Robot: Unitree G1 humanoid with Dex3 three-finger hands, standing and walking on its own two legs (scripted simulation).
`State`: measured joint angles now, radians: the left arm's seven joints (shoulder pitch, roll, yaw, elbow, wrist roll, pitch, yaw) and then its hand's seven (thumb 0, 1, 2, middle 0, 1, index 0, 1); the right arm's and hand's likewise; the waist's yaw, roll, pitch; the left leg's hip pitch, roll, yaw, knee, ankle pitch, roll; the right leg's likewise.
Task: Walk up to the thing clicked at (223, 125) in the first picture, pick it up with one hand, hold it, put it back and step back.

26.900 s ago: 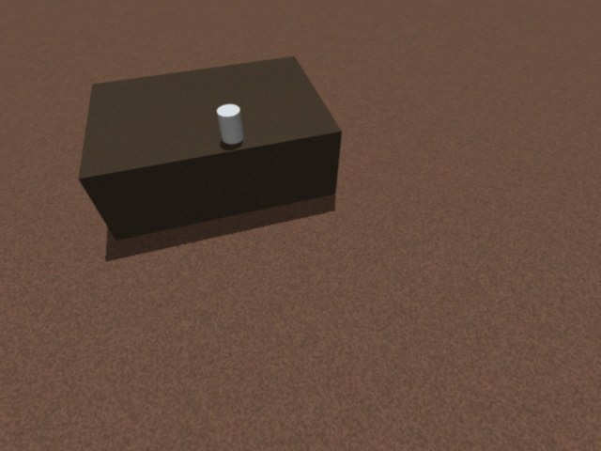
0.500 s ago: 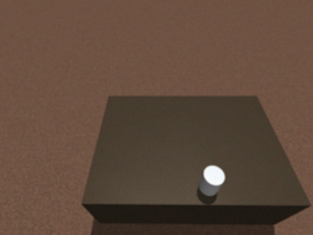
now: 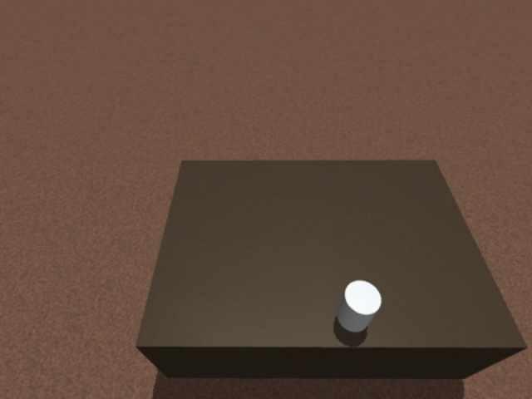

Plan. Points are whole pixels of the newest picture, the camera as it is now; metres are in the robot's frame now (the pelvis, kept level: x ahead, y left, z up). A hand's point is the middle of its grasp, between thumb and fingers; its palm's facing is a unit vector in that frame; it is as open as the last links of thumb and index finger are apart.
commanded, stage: stand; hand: right
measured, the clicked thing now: (357, 306) +0.40 -0.22 -0.36
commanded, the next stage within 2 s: step back in 0.54 s
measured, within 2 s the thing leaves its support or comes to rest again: neither
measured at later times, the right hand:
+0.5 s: hand out of the picture +0.06 -0.25 -0.16, palm faces -0.04 +0.94 -0.34, open 7.4 cm
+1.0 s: hand out of the picture -0.05 -0.21 -0.15, palm faces -0.03 +0.90 -0.44, open 7.4 cm
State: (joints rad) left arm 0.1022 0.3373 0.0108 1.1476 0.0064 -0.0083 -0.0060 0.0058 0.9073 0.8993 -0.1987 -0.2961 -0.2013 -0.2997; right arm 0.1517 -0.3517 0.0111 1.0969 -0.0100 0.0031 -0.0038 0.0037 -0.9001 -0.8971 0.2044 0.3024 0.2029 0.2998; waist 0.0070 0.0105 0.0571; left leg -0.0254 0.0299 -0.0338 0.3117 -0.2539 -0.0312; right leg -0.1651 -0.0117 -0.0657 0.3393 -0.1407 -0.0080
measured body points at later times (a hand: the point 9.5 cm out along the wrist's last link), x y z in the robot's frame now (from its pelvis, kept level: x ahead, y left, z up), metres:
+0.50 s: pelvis +0.00 +0.00 +0.00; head +0.01 +0.00 +0.45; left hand +0.07 +0.30 -0.13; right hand +0.07 -0.30 -0.14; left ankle -0.05 +0.14 -0.75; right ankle +0.03 -0.11 -0.75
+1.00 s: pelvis -0.09 +0.07 -0.01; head -0.02 +0.11 +0.43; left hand +0.05 +0.38 -0.15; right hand -0.05 -0.25 -0.12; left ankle -0.09 +0.17 -0.75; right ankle -0.10 -0.08 -0.66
